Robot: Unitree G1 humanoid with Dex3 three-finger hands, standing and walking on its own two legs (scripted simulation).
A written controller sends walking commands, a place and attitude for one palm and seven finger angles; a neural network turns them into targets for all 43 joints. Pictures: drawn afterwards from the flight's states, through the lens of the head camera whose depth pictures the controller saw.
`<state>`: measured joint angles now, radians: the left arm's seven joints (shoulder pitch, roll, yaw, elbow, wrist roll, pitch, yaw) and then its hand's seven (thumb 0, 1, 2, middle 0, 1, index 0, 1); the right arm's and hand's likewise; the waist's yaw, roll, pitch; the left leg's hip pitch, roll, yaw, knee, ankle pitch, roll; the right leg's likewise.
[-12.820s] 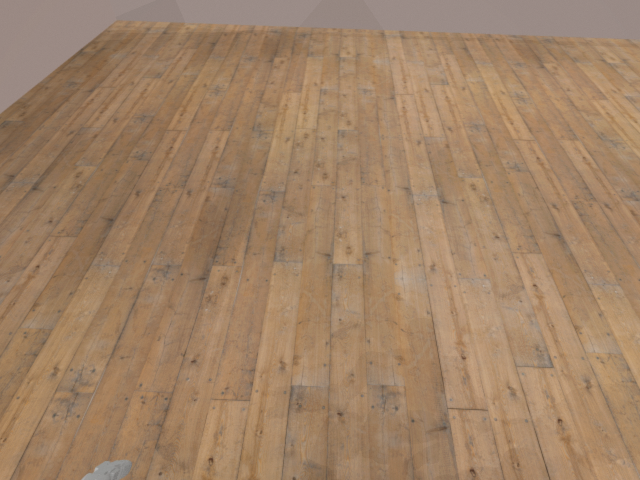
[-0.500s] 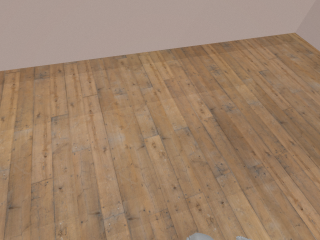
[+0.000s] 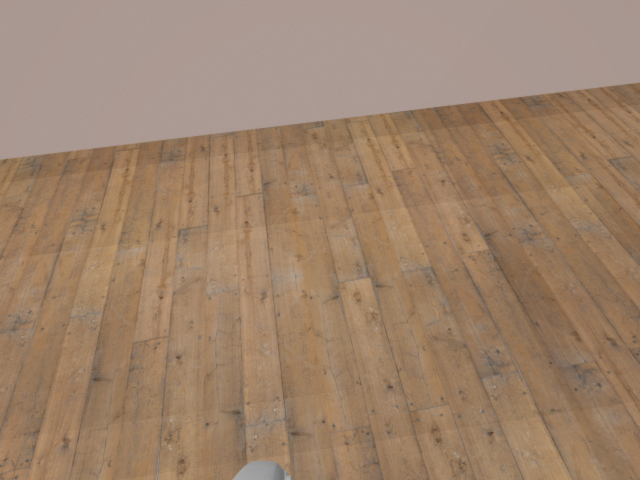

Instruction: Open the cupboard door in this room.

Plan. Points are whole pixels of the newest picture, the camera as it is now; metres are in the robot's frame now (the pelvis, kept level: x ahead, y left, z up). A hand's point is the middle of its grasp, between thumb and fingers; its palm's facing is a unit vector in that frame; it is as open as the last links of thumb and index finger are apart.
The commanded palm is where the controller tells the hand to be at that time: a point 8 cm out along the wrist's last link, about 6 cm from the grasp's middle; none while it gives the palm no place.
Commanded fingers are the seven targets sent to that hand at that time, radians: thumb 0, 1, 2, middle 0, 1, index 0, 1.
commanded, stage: turn or walk to find it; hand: left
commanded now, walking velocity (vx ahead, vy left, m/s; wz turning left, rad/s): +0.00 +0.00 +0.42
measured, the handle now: out of the picture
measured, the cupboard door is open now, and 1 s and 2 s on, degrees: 0 0 0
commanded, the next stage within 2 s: none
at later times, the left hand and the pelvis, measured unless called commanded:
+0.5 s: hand out of the picture -0.01 +0.28 -0.17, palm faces +0.25 -0.94 -0.24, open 7.4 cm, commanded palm none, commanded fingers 0.00 0.90 0.90 -0.20 -0.30 -0.20 -0.30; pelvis -0.02 +0.06 +0.00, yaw +11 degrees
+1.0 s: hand out of the picture -0.06 +0.21 -0.16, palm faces +0.42 -0.87 -0.26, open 7.4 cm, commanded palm none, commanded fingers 0.00 0.90 0.90 -0.20 -0.30 -0.20 -0.30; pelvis -0.04 +0.01 +0.00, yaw +25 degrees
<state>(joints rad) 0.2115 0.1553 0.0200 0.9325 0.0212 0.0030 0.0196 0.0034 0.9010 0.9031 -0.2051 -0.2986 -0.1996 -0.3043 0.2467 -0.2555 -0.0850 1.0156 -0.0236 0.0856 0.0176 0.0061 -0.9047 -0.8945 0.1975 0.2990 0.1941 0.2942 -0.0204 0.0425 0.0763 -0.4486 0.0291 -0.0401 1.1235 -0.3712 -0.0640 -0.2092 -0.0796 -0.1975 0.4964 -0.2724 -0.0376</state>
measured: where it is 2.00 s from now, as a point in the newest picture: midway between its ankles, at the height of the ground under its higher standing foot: outside the picture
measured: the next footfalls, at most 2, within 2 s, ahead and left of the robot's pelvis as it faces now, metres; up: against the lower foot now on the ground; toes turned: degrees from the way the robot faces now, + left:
left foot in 0.22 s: +0.00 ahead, +0.15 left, +0.00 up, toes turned +10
right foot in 0.72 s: +0.04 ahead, -0.08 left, +0.00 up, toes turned +13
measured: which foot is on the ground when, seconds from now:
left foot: up 0.00-0.20, down 0.22-0.72, up 0.74-1.00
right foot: down 0.00-0.22, up 0.24-0.70, down 0.72-1.00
